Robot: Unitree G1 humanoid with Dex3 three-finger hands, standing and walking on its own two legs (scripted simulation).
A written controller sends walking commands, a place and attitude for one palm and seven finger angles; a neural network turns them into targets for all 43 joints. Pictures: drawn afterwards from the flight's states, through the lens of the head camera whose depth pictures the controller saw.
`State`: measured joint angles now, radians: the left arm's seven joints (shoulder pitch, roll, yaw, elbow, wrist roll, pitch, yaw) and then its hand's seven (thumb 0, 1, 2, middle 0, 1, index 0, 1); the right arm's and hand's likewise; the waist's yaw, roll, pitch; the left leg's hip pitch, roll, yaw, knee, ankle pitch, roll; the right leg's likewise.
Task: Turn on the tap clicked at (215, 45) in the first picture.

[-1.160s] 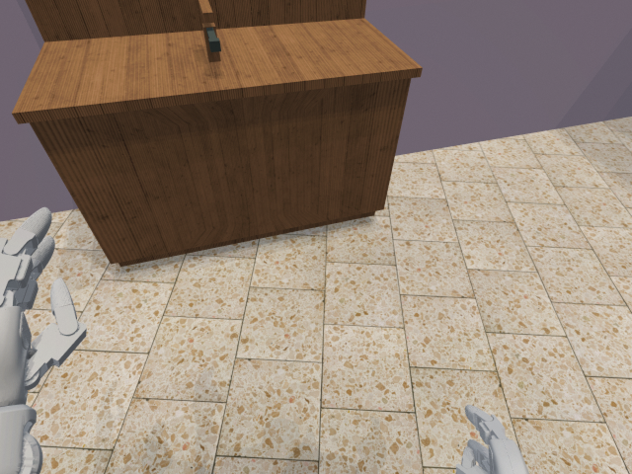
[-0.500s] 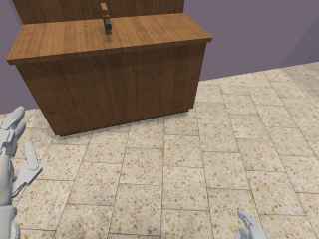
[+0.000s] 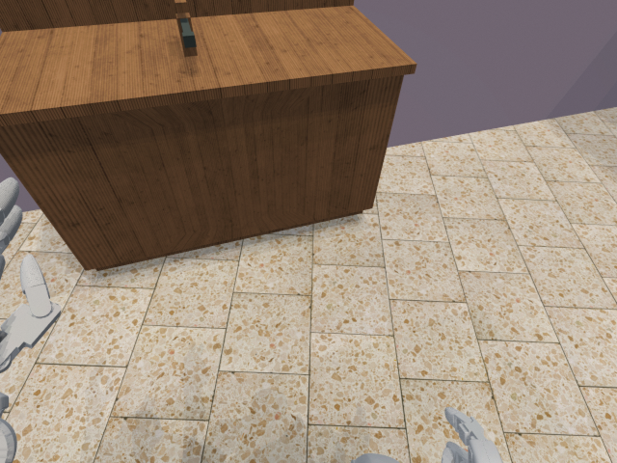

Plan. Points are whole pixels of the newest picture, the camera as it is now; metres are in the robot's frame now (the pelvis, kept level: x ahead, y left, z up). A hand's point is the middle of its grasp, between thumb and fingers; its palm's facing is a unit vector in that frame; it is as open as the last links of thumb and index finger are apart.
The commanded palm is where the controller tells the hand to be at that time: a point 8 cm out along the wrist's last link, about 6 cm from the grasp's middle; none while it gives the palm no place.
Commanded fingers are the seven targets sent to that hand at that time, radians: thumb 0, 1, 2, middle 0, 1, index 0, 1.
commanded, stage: walk to a spot facing it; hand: left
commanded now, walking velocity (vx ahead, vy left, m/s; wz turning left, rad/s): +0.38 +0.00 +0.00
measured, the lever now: (189, 39) +1.03 +0.33 +0.07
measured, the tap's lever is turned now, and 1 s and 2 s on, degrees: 0 0 0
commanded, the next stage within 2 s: turn to face it in 0.54 s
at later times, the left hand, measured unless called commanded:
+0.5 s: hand (150, 199) +0.34 +0.19 +0.19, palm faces +0.47 -0.73 -0.49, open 7.4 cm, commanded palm +0.28 +0.23 +0.18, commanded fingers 0.00 0.90 0.90 -0.20 -0.30 -0.20 -0.30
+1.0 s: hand (142, 156) +0.41 +0.21 +0.20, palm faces +0.59 -0.68 -0.44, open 7.4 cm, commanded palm +0.36 +0.24 +0.18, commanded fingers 0.00 0.90 0.90 -0.20 -0.30 -0.20 -0.30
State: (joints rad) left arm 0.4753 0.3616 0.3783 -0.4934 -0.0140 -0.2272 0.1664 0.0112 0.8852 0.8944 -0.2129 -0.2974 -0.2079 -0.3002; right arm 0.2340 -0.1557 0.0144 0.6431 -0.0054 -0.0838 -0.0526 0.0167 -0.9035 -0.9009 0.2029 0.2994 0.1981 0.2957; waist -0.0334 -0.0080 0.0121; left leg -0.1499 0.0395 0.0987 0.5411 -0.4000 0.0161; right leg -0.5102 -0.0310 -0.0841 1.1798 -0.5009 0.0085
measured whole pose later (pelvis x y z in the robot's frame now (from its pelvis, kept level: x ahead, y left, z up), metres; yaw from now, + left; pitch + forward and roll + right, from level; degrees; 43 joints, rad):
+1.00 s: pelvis +0.25 -0.06 +0.00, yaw +10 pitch -2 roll +0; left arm 0.47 0.38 0.39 -0.56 -0.03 -0.21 0.16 0.01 0.89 0.89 -0.21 -0.30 -0.21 -0.30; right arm 0.18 -0.11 0.07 0.55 0.00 -0.10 -0.02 0.01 -0.90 -0.90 0.21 0.30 0.20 0.30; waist 0.05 0.03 0.06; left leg -0.29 0.14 0.18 0.57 -0.23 -0.03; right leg -0.34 -0.05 -0.11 0.69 -0.36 0.04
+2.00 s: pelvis +0.22 -0.08 +0.00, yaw +1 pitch -2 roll +1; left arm 0.45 0.34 0.36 -0.42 0.00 -0.23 0.17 0.01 0.88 0.89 -0.22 -0.30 -0.21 -0.30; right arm 0.25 -0.22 -0.01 0.64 0.00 -0.08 -0.09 0.02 -0.90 -0.90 0.20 0.30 0.20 0.30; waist 0.00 -0.01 0.00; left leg -0.23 0.04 0.11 0.53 -0.26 0.02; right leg -0.41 -0.02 -0.05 0.84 -0.42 -0.01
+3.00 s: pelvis +0.42 -0.10 +0.00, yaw +0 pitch +0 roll +2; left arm 0.44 0.32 0.35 -0.43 -0.02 -0.22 0.15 0.01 0.88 0.89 -0.22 -0.30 -0.21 -0.30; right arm 0.19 -0.21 0.01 0.69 0.00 -0.05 -0.06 0.02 -0.90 -0.90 0.21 0.30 0.20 0.30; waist 0.01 0.04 0.06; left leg -0.49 0.06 0.06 1.15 -0.39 -0.03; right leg -0.28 -0.06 -0.18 0.59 -0.31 -0.05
